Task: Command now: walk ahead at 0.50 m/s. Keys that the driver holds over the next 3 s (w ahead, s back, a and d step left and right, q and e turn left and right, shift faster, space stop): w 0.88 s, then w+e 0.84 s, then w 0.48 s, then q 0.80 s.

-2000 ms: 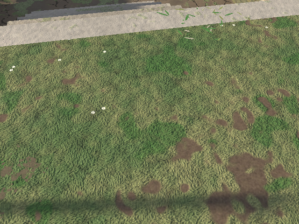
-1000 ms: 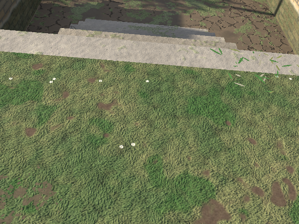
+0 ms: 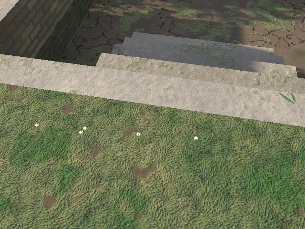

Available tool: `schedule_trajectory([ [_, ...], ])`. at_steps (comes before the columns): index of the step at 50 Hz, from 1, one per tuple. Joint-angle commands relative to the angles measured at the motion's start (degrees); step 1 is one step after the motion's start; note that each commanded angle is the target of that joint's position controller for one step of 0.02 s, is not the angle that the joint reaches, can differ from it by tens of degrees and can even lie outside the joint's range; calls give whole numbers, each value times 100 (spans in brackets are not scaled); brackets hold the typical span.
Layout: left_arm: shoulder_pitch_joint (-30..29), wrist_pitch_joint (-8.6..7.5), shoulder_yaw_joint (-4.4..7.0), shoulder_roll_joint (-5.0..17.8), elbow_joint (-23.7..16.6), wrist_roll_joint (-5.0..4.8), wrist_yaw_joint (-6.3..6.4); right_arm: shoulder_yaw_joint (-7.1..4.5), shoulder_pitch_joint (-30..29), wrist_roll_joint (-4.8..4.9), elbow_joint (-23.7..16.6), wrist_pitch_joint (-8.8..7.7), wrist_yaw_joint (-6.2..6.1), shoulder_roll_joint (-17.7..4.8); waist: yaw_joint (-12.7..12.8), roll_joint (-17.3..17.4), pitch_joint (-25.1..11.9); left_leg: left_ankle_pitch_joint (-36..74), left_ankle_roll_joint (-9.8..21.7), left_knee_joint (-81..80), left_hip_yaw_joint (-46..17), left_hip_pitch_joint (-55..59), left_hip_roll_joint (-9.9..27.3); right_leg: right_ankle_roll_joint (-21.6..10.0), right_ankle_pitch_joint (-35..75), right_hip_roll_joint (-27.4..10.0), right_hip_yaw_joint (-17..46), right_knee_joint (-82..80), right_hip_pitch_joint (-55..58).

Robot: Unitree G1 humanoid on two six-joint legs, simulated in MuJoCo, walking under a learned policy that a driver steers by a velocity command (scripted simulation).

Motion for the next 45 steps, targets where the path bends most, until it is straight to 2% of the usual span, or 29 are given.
schedule_trajectory([
  [1, 322, 90, 97, 305, -240, 42, 40, -142, -42, 18, -226, -154, -8, -639, 169, 545, -322, 576, 1047, -1519, -1596, 527, 1602, 109, 425, -468, 215, -323, -676],
  [4, -321, 114, 101, 334, -480, 127, 46, -188, 209, 8, -78, -140, -103, -825, 51, 449, -67, 644, 1040, -1724, -1277, 537, 1547, 282, 1341, -514, 179, -1225, -1183],
  [8, -1102, 38, 39, 214, -695, 120, -31, -198, 533, 65, 94, -87, -180, -937, -203, 432, 54, 716, 782, -1708, -727, 594, 1298, 311, 2542, -252, -64, -2699, -902],
  [11, -1605, 13, 6, 235, -871, 65, -102, -218, 888, 115, 291, -39, -192, -1019, -392, 451, 144, 576, 751, -1561, -720, 1021, 1465, 279, 2592, -111, -124, -3216, -871],
  [13, -1794, -14, 11, 310, -1001, 47, -169, -234, 1003, 136, 391, 23, -208, -1043, -395, 484, 188, 673, 695, -1328, -796, 1485, 1680, 154, 2245, -74, -70, -3462, -1004],
  [15, -1693, -50, 44, 440, -1041, 40, -224, -262, 976, 148, 434, 90, -234, -1107, -255, 578, 111, 1067, 590, -1043, -872, 1828, 1848, -3, 1787, 0, -96, -3630, -813],
  [16, -1446, -67, 85, 536, -993, 38, -233, -273, 895, 148, 428, 125, -246, -1149, -95, 658, -30, 1681, 518, -758, -839, 1913, 1840, -89, 1574, 117, -208, -3691, -430],
  [17, -865, -74, 178, 683, -829, 53, -218, -261, 773, 147, 408, 163, -256, -1138, 242, 660, -366, 2623, 398, -73, -652, 1866, 1648, -216, 1528, 317, -402, -3828, 380],
  [18, 131, -73, 332, 994, -529, 76, -168, -184, 810, 101, 371, 187, -272, -949, 625, 504, -1035, 2731, 219, 1154, -393, 1370, 1315, -412, 1647, 236, -308, -3708, 1812],
  [19, 948, -54, 473, 1588, -398, 192, -125, -17, 1329, 20, 206, 124, -248, -469, 599, -557, -2009, 929, -148, 3381, -87, -565, 675, -1130, 1332, -1198, 1744, -3672, 4067],
  [20, 1146, -12, 434, 1443, -310, 97, -152, 68, 1516, 67, 289, -3, -218, -218, 562, -1523, -2520, -2432, -335, 4730, -590, -2005, -52, -1672, 296, -1824, 3954, -4707, 4935],
  [21, 851, -24, 296, 1052, -370, 50, -164, -80, 1081, 212, 215, -109, -183, -828, 642, -981, -1883, -2387, -220, 5301, -1077, -2663, 303, -1409, -283, -1660, 3610, -4911, 4518],
  [22, 436, -25, 239, 846, -482, 80, -147, -98, 612, 294, 72, -162, -174, -928, 547, -659, -1234, -1906, -120, 5244, -915, -2838, 607, -1190, -94, -1474, 2805, -4973, 3768],
  [23, 40, -36, 193, 707, -545, 132, -153, -101, 377, 229, 33, -160, -207, -886, 374, -251, -770, -1395, -121, 4882, -777, -2653, 877, -1089, 418, -1259, 2198, -5144, 2928],
  [24, -198, -67, 143, 521, -583, 184, -160, -143, 337, 150, 40, -106, -239, -865, 192, -257, -554, -1070, -126, 4511, -802, -2336, 1071, -1008, 866, -1060, 1784, -5304, 2354],
  [25, -291, -85, 125, 465, -580, 219, -172, -141, 453, 127, 73, -35, -241, -766, 51, -352, -495, -880, -144, 4353, -818, -2008, 1152, -988, 1132, -947, 1543, -5459, 2001],
  [27, -226, -135, 142, 513, -507, 179, -170, -119, 545, 108, 105, 77, -250, -574, -62, -296, -423, -690, -225, 4035, -768, -1851, 1207, -1066, 1586, -863, 1174, -5711, 1726],
  [28, -159, -151, 164, 595, -461, 168, -147, -118, 428, 90, 59, 107, -259, -551, -73, -235, -340, -498, -284, 3820, -749, -1979, 1225, -1097, 1813, -855, 1022, -5802, 1700],
  [31, 111, -117, 196, 711, -329, 148, -51, -114, -116, 38, -116, 111, -257, -519, 43, -95, -178, 359, -435, 2906, -702, -2411, 1227, -1051, 2328, -780, 646, -5912, 1915],
  [35, 443, -63, 187, 753, -192, 92, 16, -38, -864, 71, -302, 48, -177, -344, 296, -131, 0, 1370, -437, 1583, -453, -2179, 1012, -847, 2268, -546, 161, -5983, 2005],
  [40, 963, 78, 209, 810, 70, 55, 37, 18, -1650, 131, -601, -27, -10, -348, 535, -126, 245, 1140, -304, 798, -363, -2386, 815, -852, 2416, -879, 197, -5671, 2893],
  [43, 891, 163, 256, 912, 105, 33, 80, -23, -1532, 141, -648, -73, 76, -517, 302, -270, 104, 532, -82, 572, -307, -2007, 662, -726, 3344, -1077, 232, -5206, 3325],
  [44, 780, 184, 274, 973, 79, 32, 91, -84, -1200, 130, -569, -80, 73, -651, 89, -370, -126, 354, 17, 547, -172, -1448, 491, -661, 4261, -1034, 173, -4835, 3349],
  [45, 685, 215, 253, 927, 62, 25, 92, -198, -490, 106, -363, -86, 42, -835, -311, -336, -549, 464, 164, 393, -41, -362, 319, -544, 4998, -818, 51, -4012, 3130],
])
